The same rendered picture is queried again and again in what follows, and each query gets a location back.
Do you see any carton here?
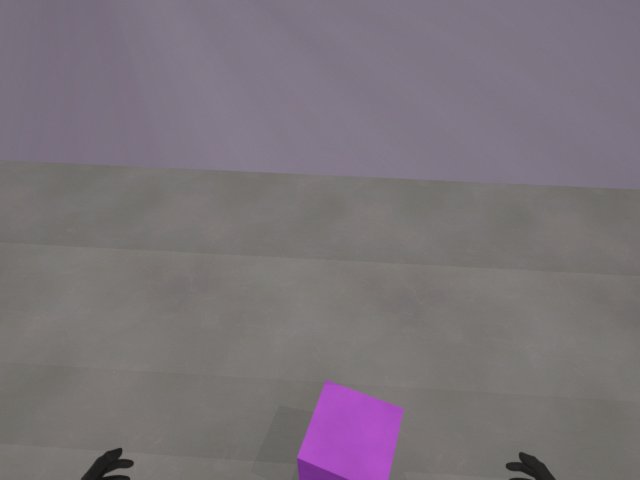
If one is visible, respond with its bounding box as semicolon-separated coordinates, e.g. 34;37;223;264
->
297;380;404;480

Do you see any right robot hand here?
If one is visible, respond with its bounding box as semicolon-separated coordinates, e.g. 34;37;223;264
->
506;452;556;480

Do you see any left robot hand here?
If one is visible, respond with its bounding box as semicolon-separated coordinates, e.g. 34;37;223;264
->
81;448;134;480

